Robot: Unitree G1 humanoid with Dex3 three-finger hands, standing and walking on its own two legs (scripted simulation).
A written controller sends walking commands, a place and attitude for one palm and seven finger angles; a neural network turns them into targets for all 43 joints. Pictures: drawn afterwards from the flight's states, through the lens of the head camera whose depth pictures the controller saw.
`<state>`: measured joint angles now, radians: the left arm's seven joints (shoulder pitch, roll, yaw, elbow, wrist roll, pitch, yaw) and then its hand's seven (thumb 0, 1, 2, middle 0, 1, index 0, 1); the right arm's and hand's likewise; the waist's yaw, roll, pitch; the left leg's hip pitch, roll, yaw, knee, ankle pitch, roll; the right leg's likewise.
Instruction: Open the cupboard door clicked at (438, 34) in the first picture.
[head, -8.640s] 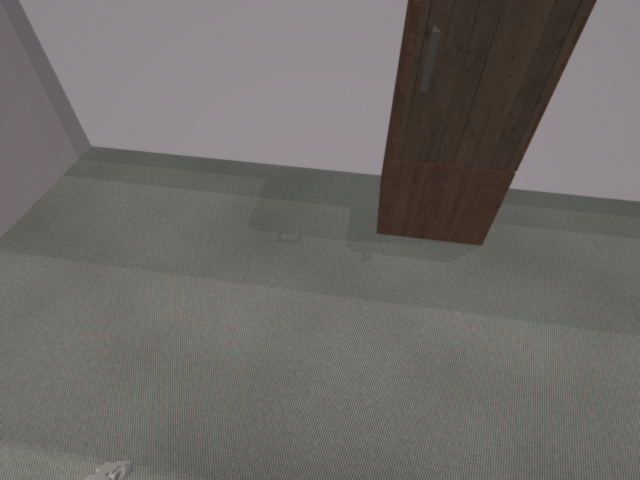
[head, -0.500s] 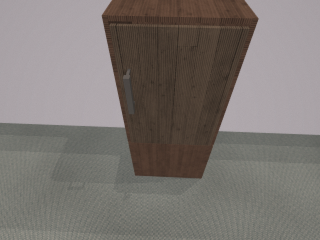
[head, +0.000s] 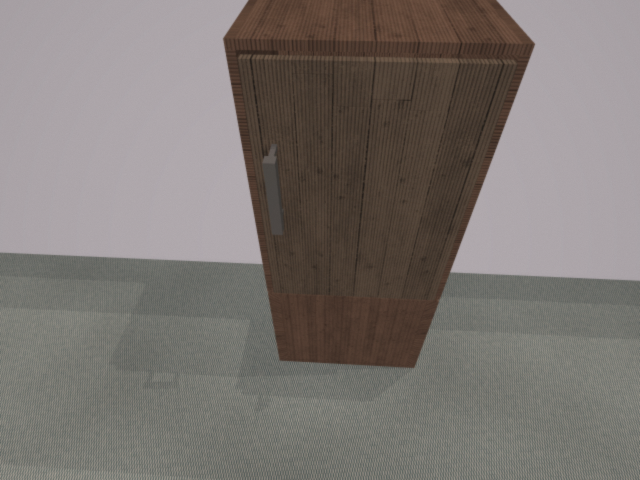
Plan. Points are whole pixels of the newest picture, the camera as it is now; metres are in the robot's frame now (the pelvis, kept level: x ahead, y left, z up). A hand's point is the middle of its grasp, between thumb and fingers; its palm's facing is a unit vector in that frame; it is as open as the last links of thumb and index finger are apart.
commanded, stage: look again from close up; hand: left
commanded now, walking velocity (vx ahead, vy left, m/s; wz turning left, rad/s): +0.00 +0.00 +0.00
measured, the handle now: (275, 191) +0.60 +0.12 +0.02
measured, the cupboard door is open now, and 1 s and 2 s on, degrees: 0 0 0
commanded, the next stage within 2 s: shuffle to correct the standing spot in 0.20 s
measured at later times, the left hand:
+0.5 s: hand out of the picture +0.01 +0.17 -0.18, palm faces +0.01 -0.98 -0.18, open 7.4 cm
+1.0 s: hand out of the picture +0.04 +0.12 -0.18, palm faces +0.06 -0.98 -0.17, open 7.4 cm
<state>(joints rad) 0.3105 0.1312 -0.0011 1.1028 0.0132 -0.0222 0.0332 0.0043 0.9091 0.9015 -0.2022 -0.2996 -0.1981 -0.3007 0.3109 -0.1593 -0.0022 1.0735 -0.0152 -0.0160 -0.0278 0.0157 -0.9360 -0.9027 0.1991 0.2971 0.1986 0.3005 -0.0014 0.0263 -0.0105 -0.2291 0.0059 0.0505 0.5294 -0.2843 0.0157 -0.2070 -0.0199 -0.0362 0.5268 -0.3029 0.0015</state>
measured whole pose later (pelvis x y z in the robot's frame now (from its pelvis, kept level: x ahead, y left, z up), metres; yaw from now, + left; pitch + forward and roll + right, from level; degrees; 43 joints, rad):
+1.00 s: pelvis +0.07 -0.04 +0.00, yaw -2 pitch +0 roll +1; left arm 0.34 0.12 0.02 1.07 0.01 0.02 0.05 0.00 0.91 0.90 -0.20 -0.30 -0.20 -0.30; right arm 0.12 -0.12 0.00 0.99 0.00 -0.02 -0.04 0.00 -0.91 -0.90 0.20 0.30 0.20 0.30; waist 0.05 -0.03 0.06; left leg -0.29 -0.02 0.11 0.54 -0.26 0.06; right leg -0.24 0.00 -0.03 0.76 -0.54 0.00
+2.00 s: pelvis +0.03 -0.05 +0.00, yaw -1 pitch +0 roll -1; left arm 0.36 0.19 0.00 1.06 0.02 0.00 0.02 0.00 0.91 0.90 -0.20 -0.30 -0.20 -0.30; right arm 0.30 -0.15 -0.01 1.06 -0.01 0.00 -0.01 0.00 -0.91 -0.90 0.20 0.30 0.20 0.30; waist 0.01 -0.01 0.00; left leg -0.32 -0.01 0.02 0.49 -0.16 0.03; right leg -0.22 -0.02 -0.05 0.48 -0.26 0.01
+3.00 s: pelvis +0.04 -0.09 -0.09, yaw +0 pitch +14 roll -3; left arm 0.43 0.25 0.28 0.01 -0.35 -0.57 -0.39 0.01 0.40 0.69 -0.23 -0.62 -0.23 -0.62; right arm 0.14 -0.23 -0.03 0.60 0.03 -0.24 -0.08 0.01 -0.90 -0.90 0.20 0.30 0.20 0.30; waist 0.06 0.03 -0.14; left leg -0.96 0.05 -0.08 1.20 -0.49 -0.03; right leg -0.81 0.02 -0.14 1.17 -0.60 -0.06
